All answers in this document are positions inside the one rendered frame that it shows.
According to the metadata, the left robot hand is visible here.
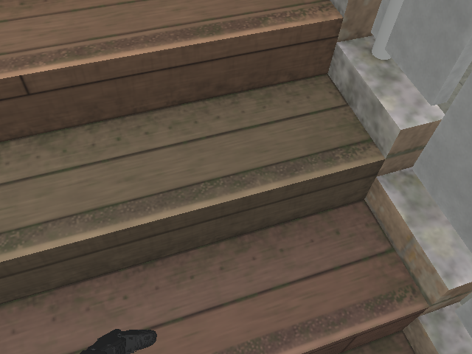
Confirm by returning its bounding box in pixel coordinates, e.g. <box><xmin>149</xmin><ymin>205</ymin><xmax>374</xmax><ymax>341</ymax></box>
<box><xmin>80</xmin><ymin>329</ymin><xmax>157</xmax><ymax>354</ymax></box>

